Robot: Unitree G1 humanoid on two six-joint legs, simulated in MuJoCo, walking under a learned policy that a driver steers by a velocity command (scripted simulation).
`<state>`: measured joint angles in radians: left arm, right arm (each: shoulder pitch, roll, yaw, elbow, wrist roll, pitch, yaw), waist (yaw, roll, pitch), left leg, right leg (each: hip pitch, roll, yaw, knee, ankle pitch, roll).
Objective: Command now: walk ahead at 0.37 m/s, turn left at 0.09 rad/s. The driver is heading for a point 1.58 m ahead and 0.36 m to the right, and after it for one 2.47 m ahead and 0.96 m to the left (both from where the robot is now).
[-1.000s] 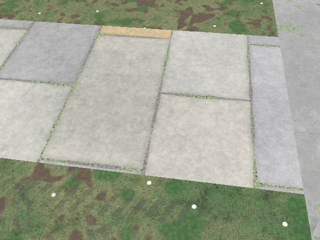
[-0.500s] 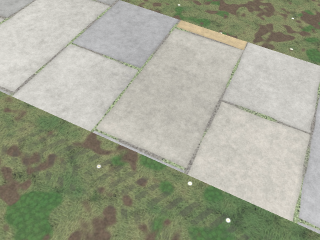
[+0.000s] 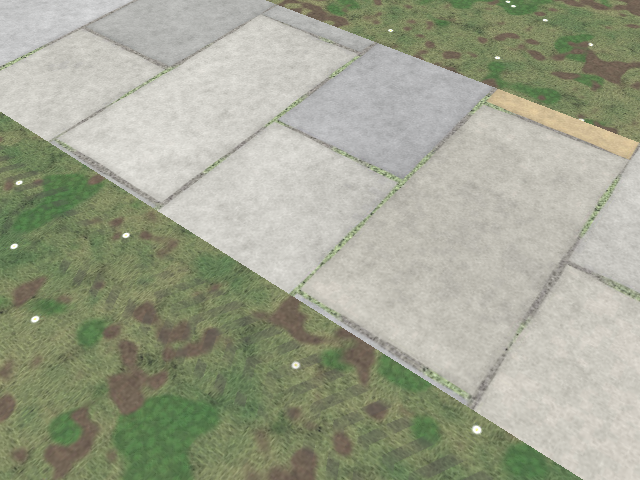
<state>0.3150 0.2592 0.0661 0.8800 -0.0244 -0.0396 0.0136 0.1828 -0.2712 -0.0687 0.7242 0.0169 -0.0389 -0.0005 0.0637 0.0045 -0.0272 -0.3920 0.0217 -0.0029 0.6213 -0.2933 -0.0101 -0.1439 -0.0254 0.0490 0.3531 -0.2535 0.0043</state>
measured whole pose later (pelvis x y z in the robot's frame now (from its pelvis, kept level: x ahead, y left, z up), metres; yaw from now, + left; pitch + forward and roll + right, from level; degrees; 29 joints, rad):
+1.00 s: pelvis +0.51 -0.05 -0.01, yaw -25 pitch +3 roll -1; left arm 0.34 0.29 0.07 0.75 -0.02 -0.04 0.00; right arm 0.08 -0.27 -0.03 0.65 0.00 -0.11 0.02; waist 0.08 0.04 0.01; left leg -0.55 0.03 -0.05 0.52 0.01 -0.02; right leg -0.10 0.12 0.18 0.46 -0.39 -0.06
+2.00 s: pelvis +0.82 -0.15 -0.01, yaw -19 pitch +2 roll -3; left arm 0.16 0.29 0.07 0.80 0.01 0.00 0.04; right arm 0.25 -0.27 -0.05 0.75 -0.01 -0.01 -0.01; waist -0.01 -0.02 0.00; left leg -0.37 0.00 -0.02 0.56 -0.24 0.04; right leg -0.46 0.02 0.00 0.92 -0.47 0.02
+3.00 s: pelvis +1.15 -0.15 +0.00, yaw -8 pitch +1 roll +1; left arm 0.27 0.32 0.07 0.82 -0.03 -0.04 0.00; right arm 0.27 -0.25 -0.06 0.72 -0.01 -0.09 0.02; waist -0.01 -0.05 0.03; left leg -0.17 -0.02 0.12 0.34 -0.19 0.04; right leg -0.58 -0.09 0.06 1.13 -0.26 -0.01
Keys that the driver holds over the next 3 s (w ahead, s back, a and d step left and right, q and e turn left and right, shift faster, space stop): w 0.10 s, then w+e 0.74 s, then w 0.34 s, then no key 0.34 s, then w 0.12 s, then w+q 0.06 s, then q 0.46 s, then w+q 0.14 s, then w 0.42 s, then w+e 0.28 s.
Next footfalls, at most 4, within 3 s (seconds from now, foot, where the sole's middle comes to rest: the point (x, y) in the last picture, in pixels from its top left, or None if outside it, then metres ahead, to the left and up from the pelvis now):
0.06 left None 0.07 0.13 -0.78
0.56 right None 0.40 -0.12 -0.78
1.02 left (362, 387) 0.73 -0.01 -0.78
1.48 right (489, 365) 0.81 -0.31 -0.78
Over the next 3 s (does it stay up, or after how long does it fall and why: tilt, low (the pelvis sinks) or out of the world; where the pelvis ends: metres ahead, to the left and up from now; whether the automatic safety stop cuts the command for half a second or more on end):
stays up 1.15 -0.15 0.00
